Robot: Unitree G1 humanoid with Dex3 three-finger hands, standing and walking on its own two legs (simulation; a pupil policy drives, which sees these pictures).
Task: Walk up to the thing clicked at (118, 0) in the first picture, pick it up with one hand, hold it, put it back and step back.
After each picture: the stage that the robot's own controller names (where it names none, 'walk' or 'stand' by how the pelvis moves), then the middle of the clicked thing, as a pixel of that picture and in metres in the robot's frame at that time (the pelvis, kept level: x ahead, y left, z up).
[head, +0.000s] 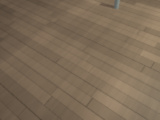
stand; out of the picture +2.15 -0.43 -0.65
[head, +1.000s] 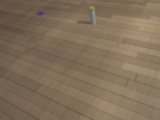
walk; (92, 15) +2.03 +0.07 -0.62
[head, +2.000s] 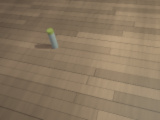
walk; (52, 38) +1.32 +0.47 -0.64
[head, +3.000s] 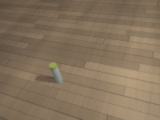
walk; (56, 73) +0.90 +0.40 -0.65
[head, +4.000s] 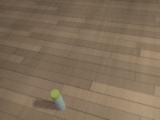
walk; (58, 100) +0.58 +0.31 -0.64
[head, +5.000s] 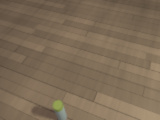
stand; (60, 111) +0.46 +0.23 -0.63
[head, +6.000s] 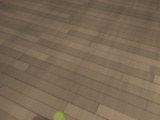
stand; out of the picture +0.43 +0.22 -0.65
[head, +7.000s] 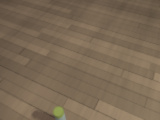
stand; (60, 117) +0.44 +0.21 -0.65
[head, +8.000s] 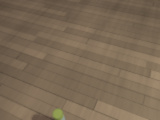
stand; (60, 119) +0.44 +0.23 -0.66
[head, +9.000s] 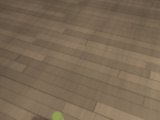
stand; out of the picture +0.43 +0.24 -0.66
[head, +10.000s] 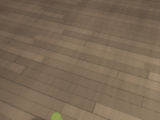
go down; out of the picture +0.42 +0.24 -0.66
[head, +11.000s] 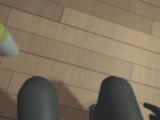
go down; (4, 42) +0.46 +0.31 -0.27
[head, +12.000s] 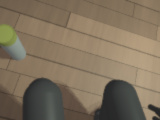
approach; (12, 45) +0.46 +0.32 -0.27
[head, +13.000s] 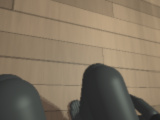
close in; out of the picture +0.43 +0.37 -0.16
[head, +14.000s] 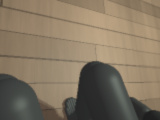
lift; out of the picture +0.41 +0.36 -0.15
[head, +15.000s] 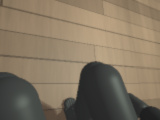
lift; out of the picture +0.37 +0.34 -0.15
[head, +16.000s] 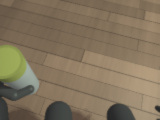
lift; (20, 76) +0.32 +0.22 +0.04
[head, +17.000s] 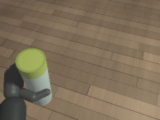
hold; (38, 82) +0.32 +0.18 +0.04
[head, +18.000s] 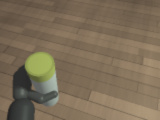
hold; (45, 84) +0.32 +0.16 +0.05
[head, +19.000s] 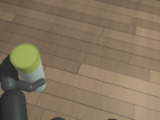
crouch; (32, 72) +0.37 +0.19 -0.02
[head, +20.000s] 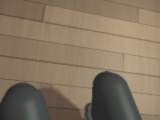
lower; out of the picture +0.47 +0.30 -0.06
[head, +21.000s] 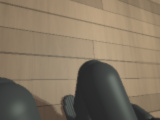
lower; out of the picture +0.42 +0.35 -0.16
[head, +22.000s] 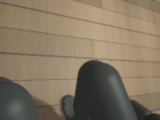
lower; out of the picture +0.41 +0.35 -0.16
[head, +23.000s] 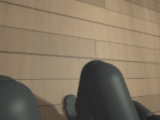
lower; out of the picture +0.40 +0.36 -0.15
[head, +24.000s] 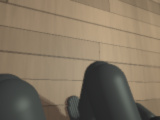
lower; out of the picture +0.40 +0.33 -0.15
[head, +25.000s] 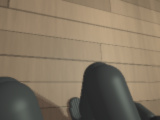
open; out of the picture +0.41 +0.32 -0.16
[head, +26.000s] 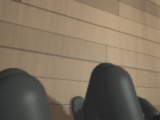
stand; out of the picture +0.40 +0.32 -0.17
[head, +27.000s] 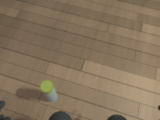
walk; (49, 92) +0.42 +0.22 -0.48
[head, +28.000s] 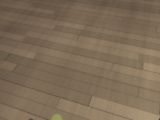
stand; out of the picture +0.40 +0.21 -0.60
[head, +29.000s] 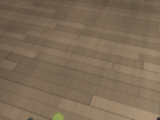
stand; out of the picture +0.40 +0.20 -0.60
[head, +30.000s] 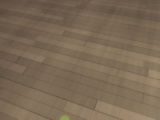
stand; out of the picture +0.42 +0.19 -0.65
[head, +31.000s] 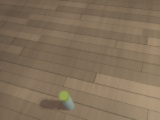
walk; (67, 101) +0.47 +0.22 -0.62
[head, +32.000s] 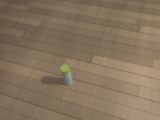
walk; (66, 75) +0.68 +0.20 -0.63
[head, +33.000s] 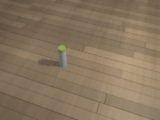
stand; (62, 56) +1.01 +0.19 -0.64
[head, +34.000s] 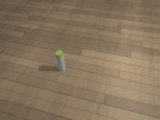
stand; (60, 61) +1.03 +0.27 -0.65
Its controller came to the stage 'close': yes
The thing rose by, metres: 0.68
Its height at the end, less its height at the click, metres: +0.00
